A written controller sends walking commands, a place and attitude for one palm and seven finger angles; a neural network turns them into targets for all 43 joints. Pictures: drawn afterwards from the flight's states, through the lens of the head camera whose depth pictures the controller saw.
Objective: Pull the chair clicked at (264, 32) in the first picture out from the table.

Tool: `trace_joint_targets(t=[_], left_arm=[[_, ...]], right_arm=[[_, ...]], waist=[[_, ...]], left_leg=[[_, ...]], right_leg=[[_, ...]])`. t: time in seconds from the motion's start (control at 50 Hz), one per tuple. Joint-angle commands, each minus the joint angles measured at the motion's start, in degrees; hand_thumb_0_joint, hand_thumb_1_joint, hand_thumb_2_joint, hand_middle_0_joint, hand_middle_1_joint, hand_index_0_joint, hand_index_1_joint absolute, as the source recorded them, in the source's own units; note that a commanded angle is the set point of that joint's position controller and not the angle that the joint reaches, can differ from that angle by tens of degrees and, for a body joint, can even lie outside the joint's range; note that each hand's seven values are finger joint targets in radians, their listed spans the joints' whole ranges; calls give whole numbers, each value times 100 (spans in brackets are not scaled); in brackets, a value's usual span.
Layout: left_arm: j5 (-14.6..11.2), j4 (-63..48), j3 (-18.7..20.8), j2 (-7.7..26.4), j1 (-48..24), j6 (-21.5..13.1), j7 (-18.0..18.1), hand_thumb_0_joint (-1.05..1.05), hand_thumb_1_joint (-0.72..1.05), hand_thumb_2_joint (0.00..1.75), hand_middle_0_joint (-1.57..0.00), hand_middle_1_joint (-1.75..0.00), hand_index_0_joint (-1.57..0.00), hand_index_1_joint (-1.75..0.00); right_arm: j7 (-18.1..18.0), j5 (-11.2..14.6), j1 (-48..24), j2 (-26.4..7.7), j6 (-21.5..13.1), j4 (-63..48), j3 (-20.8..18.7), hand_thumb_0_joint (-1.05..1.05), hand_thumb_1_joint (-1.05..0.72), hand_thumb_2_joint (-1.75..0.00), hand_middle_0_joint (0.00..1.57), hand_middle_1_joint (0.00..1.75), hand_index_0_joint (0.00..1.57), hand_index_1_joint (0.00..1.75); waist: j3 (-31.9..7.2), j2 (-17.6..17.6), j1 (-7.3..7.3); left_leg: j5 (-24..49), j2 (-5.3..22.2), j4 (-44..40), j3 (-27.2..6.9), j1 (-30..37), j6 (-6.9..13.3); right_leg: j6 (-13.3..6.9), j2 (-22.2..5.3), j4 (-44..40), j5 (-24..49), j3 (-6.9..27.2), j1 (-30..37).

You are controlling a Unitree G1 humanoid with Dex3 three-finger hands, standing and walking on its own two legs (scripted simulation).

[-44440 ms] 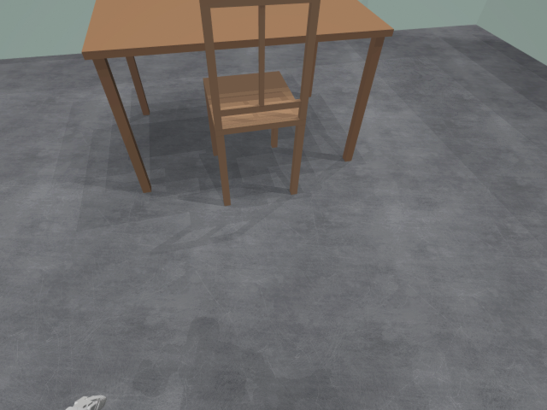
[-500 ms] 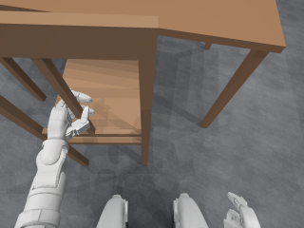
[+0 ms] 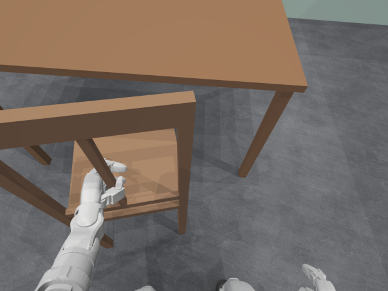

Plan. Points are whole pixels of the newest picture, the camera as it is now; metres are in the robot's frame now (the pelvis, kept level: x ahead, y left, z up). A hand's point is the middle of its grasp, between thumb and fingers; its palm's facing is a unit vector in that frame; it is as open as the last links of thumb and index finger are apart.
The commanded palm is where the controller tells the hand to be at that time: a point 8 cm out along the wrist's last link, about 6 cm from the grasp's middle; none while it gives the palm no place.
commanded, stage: step backward, pulling the chair out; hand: left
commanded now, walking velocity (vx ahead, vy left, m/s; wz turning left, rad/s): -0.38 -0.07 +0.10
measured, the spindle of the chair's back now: (108, 177) +0.36 +0.19 -0.05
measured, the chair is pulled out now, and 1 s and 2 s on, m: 0.19 0.33 0.52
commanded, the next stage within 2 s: none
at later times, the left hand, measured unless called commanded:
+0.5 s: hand (131, 229) +0.25 +0.13 -0.06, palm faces +0.12 -0.98 -0.18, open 5.0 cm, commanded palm +0.23 +0.18 -0.06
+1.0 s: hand (131, 253) +0.20 +0.13 -0.06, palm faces +0.09 -0.98 -0.18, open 5.0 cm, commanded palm +0.17 +0.17 -0.06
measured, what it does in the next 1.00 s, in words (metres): walks backwards: left foot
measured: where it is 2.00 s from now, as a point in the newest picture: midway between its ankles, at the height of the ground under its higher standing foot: outside the picture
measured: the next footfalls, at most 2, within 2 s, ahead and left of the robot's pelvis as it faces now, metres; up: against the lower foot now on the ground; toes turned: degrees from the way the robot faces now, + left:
left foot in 0.92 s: -0.13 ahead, +0.13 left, +0.00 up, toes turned +5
right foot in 1.08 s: -0.06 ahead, -0.14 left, +0.00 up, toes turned +0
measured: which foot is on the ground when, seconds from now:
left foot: down 0.00-0.72, up 0.74-0.90, down 0.92-1.00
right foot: down 0.00-0.98, up 1.00-1.00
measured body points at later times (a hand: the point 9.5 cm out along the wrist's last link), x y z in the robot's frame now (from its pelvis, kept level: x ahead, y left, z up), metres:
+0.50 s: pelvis -0.07 -0.01 +0.00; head -0.02 -0.02 +0.44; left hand +0.24 +0.18 -0.05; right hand +0.03 -0.29 -0.12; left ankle -0.01 +0.11 -0.73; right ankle +0.03 -0.16 -0.73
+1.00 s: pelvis -0.13 -0.02 +0.00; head -0.06 -0.02 +0.44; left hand +0.19 +0.18 -0.05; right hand +0.00 -0.28 -0.13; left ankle -0.13 +0.12 -0.73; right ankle -0.02 -0.15 -0.72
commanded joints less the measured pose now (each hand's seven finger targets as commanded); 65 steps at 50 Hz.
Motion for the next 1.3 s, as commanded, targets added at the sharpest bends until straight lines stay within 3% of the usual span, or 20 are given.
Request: trace_joint_targets(t=[0.0, 0.16, 0.34, 0.5, 0.54, 0.6, 0.64, 0.7, 0.74, 0.82, 0.86, 0.9, 0.96, 1.0, 1.04, 1.1, 1.12, 1.16, 1.22, 1.28], left_arm=[[263, -1054, -24, 712, -644, -345, 118, 0, 90, 90, -50, -145, -50, -145], [279, -905, -2, 762, -905, -393, 208, 0, 90, 90, -50, -145, -50, -145], [263, -343, -96, 890, -1249, -391, 386, 0, 90, 90, -50, -145, -50, -145], [215, -392, -531, 258, -1606, -402, 371, 0, 90, 90, -50, -145, -50, -145], [243, -389, -423, 398, -1642, -378, 332, 0, 90, 90, -50, -145, -50, -145], [278, -379, -597, 260, -1760, -336, 246, 0, 90, 90, -50, -145, -50, -145], [244, -331, -419, 489, -1646, -304, 261, 0, 90, 90, -50, -145, -50, -145], [248, -221, -313, 729, -1558, -312, 369, 0, 90, 90, -50, -145, -50, -145], [310, -137, -149, 790, -1487, -203, 397, 0, 90, 90, -50, -145, -50, -145], [306, -341, -235, 526, -1515, -107, 354, 0, 90, 90, -50, -145, -50, -145], [264, -361, -410, 391, -1398, -9, 331, 0, 90, 90, -50, -145, -50, -145], [199, -727, -669, 120, -1540, -20, 255, 0, 90, 90, -50, -145, -50, -145], [279, -1299, -813, -47, -1846, -56, 156, 0, 90, 90, -50, -145, -50, -145], [272, -1170, -810, -198, -1617, -72, 139, 0, 90, 90, -50, -145, -50, -145], [317, -980, -699, -54, -1577, -153, 132, 0, 90, 90, -50, -145, -50, -145], [390, -911, -522, 316, -1844, -321, 152, 0, 90, 90, -50, -145, -50, -145], [325, -827, -289, 579, -1735, -337, 190, 0, 90, 90, -50, -145, -50, -145], [298, -521, -148, 676, -1288, -209, 174, 0, 90, 90, -50, -145, -50, -145], [331, -686, -254, 480, -1131, -27, 201, 0, 90, 90, -50, -145, -50, -145], [240, -1156, -470, 351, -1077, 93, 202, 0, 90, 90, -50, -145, -50, -145]], right_arm=[[-48, -39, 35, -761, -219, -514, -260, 0, -90, -90, 20, 30, 20, 30], [-79, -40, 29, -727, -333, -312, -257, 0, -90, -90, 20, 30, 20, 30], [-113, 62, 20, -742, -454, -137, -244, 0, -90, -90, 20, 30, 20, 30], [-115, 33, -138, -828, -564, -278, -188, 0, -90, -90, 20, 30, 20, 30], [-87, -24, -27, -817, -602, -193, -225, 0, -90, -90, 20, 30, 20, 30], [-19, -56, -60, -784, -683, -118, -193, 0, -90, -90, 20, 30, 20, 30], [-48, 5, -53, -846, -712, -143, -255, 0, -90, -90, 20, 30, 20, 30], [-28, 47, 48, -724, -749, 6, -275, 0, -90, -90, 20, 30, 20, 30], [-4, -27, -159, -736, -808, 79, -219, 0, -90, -90, 20, 30, 20, 30], [-20, -4, -170, -707, -851, 198, -102, 0, -90, -90, 20, 30, 20, 30], [-89, 8, -14, -746, -811, 243, -108, 0, -90, -90, 20, 30, 20, 30], [-143, -4, -96, -939, -745, 28, -233, 0, -90, -90, 20, 30, 20, 30], [-50, -128, -306, -719, -629, -168, -155, 0, -90, -90, 20, 30, 20, 30], [67, -148, -132, -724, -664, -64, -231, 0, -90, -90, 20, 30, 20, 30], [148, -108, 27, -775, -717, 22, -271, 0, -90, -90, 20, 30, 20, 30], [114, -61, 103, -702, -687, 30, -233, 0, -90, -90, 20, 30, 20, 30], [29, -2, 107, -722, -666, -26, -307, 0, -90, -90, 20, 30, 20, 30], [-32, 27, -261, -671, -654, -118, -259, 0, -90, -90, 20, 30, 20, 30], [-81, -40, -384, -613, -609, -67, -78, 0, -90, -90, 20, 30, 20, 30], [-200, -43, -392, -688, -493, -150, -95, 0, -90, -90, 20, 30, 20, 30]], waist=[[-2291, 882, 240], [-2346, 815, 226], [-1923, -557, 249], [-1588, 1220, 328], [-1760, 1188, 307], [-1456, 1355, 302], [-1456, 878, 359], [-1688, -896, 339], [-1830, -895, 485], [-2042, -922, 306], [-1969, -748, 233], [-1850, 328, 372], [-1954, 1779, 347], [-1716, 1538, 387], [-1954, 1053, 297], [-2447, 561, 158], [-2691, -417, 155], [-2423, -705, 418], [-2363, -524, 362], [-2476, -598, 278]], left_leg=[[3129, 563, -566, -594, 1063, -81], [2587, 544, -545, -553, 1040, -34], [-294, -221, -87, -411, 714, -88], [425, 1095, -1610, -1821, 185, 593], [1456, 1077, -1165, -1665, 711, 607], [964, 893, -1044, -1435, 300, 441], [-343, 615, -907, -1184, -319, 301], [-889, -390, 1221, -555, 350, -164], [-1182, -542, 2135, -977, -132, -174], [-867, -387, 723, -1008, 243, -174], [235, -262, -871, -749, 813, -150], [1906, 631, -1366, -1449, 909, 237], [3318, 1204, -1264, -1741, 943, 521], [4617, 1331, -759, -1745, 1566, 646], [5513, 1180, -155, -1504, 2230, 431], [4153, 627, 240, -833, 1498, -77], [1951, 185, 661, -624, 715, -275], [-1164, -274, 1430, -1109, -237, -250], [-871, -209, 675, -1145, -107, -260], [944, 15, -733, -855, 695, -192]], right_leg=[[-251, -181, 238, 2591, 22, 1293], [-227, -226, 161, 2274, 61, 1189], [-538, -1117, -1344, -320, 863, 568], [-208, 145, 928, -777, 42, 778], [-209, 147, 626, -404, 90, 753], [-279, 38, 216, -165, 227, 994], [-386, -123, -39, -756, 505, 1182], [-964, -1601, -1801, -1931, 2086, 292], [-1283, -1903, -1597, -288, 2062, 930], [-973, -1653, -820, 2005, 1122, 1676], [-671, -1330, -510, 1937, 800, 1584], [-211, -378, 127, 1413, 223, 1327], [-178, -16, 1479, -492, 42, 960], [-286, 74, 1137, -911, 63, 520], [-328, 28, 179, 421, 102, 802], [-541, -580, -374, 4025, 574, 2271], [-823, -1064, -257, 5421, 1089, 3020], [-1236, -1846, -404, 5453, 1490, 2821], [-1042, -1689, -290, 4889, 996, 2749], [-640, -1202, -43, 4256, 611, 2568]])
